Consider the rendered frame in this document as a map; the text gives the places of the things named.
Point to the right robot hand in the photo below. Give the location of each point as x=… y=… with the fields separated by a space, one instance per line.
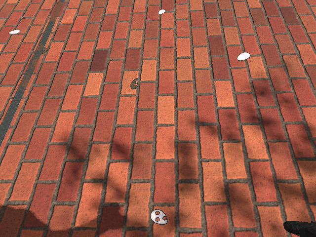
x=301 y=228

